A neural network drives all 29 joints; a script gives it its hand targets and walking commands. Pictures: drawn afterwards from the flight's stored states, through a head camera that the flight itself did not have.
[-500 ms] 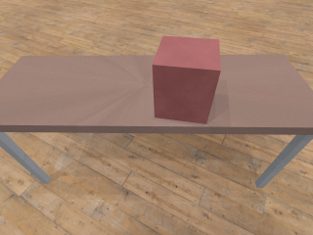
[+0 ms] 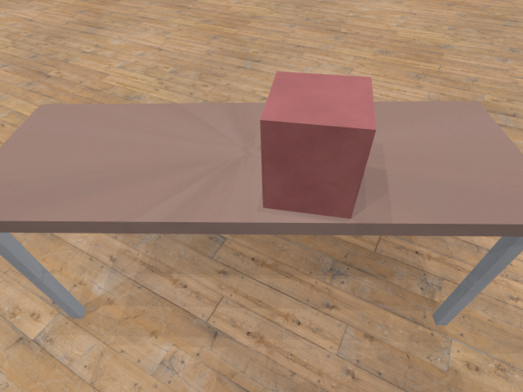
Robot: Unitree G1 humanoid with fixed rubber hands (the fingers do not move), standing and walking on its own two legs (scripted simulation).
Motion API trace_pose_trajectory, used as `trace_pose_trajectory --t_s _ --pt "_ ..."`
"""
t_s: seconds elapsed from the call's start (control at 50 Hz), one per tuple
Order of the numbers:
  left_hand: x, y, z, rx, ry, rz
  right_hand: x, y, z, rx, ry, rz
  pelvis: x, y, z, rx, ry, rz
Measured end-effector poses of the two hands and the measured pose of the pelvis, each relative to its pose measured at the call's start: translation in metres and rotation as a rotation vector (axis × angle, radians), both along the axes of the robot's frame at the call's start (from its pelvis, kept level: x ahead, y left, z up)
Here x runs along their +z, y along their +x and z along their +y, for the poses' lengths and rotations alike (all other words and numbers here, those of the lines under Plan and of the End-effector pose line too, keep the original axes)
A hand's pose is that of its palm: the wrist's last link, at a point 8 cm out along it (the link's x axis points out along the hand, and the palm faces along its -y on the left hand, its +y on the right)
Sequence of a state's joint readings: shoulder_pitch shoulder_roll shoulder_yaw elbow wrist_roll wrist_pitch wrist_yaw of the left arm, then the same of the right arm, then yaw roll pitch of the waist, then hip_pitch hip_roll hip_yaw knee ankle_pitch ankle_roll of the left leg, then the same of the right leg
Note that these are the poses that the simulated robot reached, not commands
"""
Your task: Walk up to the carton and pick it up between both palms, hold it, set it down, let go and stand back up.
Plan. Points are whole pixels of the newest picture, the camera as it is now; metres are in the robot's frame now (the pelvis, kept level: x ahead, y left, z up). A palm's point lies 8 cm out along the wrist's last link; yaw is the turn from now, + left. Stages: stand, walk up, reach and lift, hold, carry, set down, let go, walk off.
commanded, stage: walk up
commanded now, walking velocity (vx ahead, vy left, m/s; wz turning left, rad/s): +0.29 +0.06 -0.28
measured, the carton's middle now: (314, 145) +0.64 -0.07 +0.02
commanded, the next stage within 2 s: none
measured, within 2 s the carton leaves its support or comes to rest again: neither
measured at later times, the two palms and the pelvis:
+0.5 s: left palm (189, 318) +0.30 +0.18 -0.15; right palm out of the picture -0.03 -0.17 -0.14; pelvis +0.15 -0.02 -0.02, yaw -7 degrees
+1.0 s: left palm (166, 349) +0.24 +0.22 -0.17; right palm (413, 340) +0.26 -0.24 -0.13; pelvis +0.21 +0.00 -0.01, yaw -6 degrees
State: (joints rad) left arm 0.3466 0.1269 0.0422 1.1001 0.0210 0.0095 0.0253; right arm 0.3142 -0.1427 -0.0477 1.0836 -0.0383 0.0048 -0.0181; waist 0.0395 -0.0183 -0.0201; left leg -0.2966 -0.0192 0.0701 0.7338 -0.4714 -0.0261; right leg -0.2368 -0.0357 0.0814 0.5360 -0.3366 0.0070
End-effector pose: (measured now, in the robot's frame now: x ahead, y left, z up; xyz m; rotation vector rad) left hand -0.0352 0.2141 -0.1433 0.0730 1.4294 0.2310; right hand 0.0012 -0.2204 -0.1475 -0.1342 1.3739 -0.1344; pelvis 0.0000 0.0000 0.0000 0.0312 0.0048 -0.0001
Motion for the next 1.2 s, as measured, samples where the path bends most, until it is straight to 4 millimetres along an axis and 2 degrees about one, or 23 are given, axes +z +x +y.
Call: trace_pose_trajectory --t_s 0.06,0.1,0.16,0.24,0.32,0.38,0.46,0.52,0.56,0.6,0.66,0.7,0.74,0.78,0.88,0.94,1.06,1.12,1.2 --pt "0.0 -0.001 0.021 0.0 0.016 0.031 0.005 0.026 0.004 -0.004 -0.024 -0.077 -0.001 0.01 0.013 -0.024 -0.001 0.01" --pt "-0.01 0.003 0.037 -0.022 0.018 0.065 0.005 0.04 0.008 -0.028 -0.048 -0.15 -0.01 0.017 0.022 -0.037 -0.02 0.012" --pt "-0.017 0.03 0.052 -0.102 0.016 0.086 0.01 0.039 0.014 -0.081 -0.078 -0.173 -0.011 0.03 0.027 -0.081 -0.018 0.005" --pt "-0.004 0.105 0.055 -0.183 -0.005 -0.025 0.02 0.014 0.025 -0.149 -0.069 -0.071 0.002 0.057 0.028 -0.093 -0.059 0.008" --pt "0.004 0.184 0.043 -0.246 -0.014 -0.146 0.024 -0.006 0.04 -0.194 -0.028 0.047 0.007 0.083 0.021 -0.113 -0.071 0.013" --pt "0.004 0.239 0.023 -0.294 -0.024 -0.202 0.023 -0.019 0.048 -0.236 0.008 0.138 0.003 0.102 0.011 -0.127 -0.066 0.013" --pt "0.0 0.306 -0.015 -0.362 -0.026 -0.264 0.014 -0.03 0.05 -0.289 0.065 0.27 -0.01 0.133 -0.007 -0.13 -0.043 0.017" --pt "-0.001 0.338 -0.037 -0.37 -0.017 -0.322 0.006 -0.022 0.042 -0.28 0.098 0.348 -0.018 0.154 -0.021 -0.113 -0.051 0.007" --pt "0.005 0.339 -0.04 -0.328 -0.014 -0.331 0.005 0.0 0.028 -0.263 0.096 0.349 -0.014 0.167 -0.027 -0.105 -0.029 -0.003" --pt "0.013 0.328 -0.037 -0.282 -0.001 -0.303 0.003 0.033 0.012 -0.224 0.086 0.31 -0.006 0.181 -0.03 -0.095 -0.011 -0.018" --pt "0.023 0.305 -0.023 -0.195 0.055 -0.236 -0.001 0.097 -0.011 -0.168 0.055 0.202 0.003 0.197 -0.03 -0.103 0.003 -0.029" --pt "0.023 0.288 -0.016 -0.196 0.069 -0.154 -0.002 0.141 -0.022 -0.16 0.035 0.099 0.006 0.203 -0.029 -0.118 0.001 -0.03" --pt "0.019 0.275 -0.014 -0.21 0.062 -0.076 -0.001 0.178 -0.027 -0.158 0.018 0.009 0.006 0.208 -0.027 -0.119 -0.011 -0.031" --pt "0.013 0.266 -0.013 -0.214 0.041 -0.029 -0.001 0.207 -0.027 -0.149 0.003 -0.046 0.004 0.213 -0.024 -0.114 -0.028 -0.034" --pt "-0.017 0.264 -0.008 -0.184 -0.011 0.013 0.002 0.255 -0.019 -0.116 -0.054 -0.136 -0.011 0.224 -0.012 -0.096 -0.077 -0.037" --pt "-0.03 0.271 0.001 -0.159 -0.015 0.019 0.008 0.265 -0.017 -0.091 -0.089 -0.169 -0.015 0.22 -0.008 -0.104 -0.071 -0.039" --pt "-0.019 0.284 0.014 -0.17 -0.001 -0.009 0.025 0.252 -0.024 -0.094 -0.132 -0.168 -0.004 0.2 -0.003 -0.103 -0.096 -0.018" --pt "-0.016 0.285 0.021 -0.183 0.012 -0.036 0.03 0.236 -0.033 -0.104 -0.156 -0.172 -0.002 0.189 -0.007 -0.114 -0.095 -0.008" --pt "-0.01 0.279 0.023 -0.181 0.024 -0.07 0.032 0.201 -0.051 -0.125 -0.173 -0.135 -0.001 0.175 -0.016 -0.107 -0.1 -0.002"
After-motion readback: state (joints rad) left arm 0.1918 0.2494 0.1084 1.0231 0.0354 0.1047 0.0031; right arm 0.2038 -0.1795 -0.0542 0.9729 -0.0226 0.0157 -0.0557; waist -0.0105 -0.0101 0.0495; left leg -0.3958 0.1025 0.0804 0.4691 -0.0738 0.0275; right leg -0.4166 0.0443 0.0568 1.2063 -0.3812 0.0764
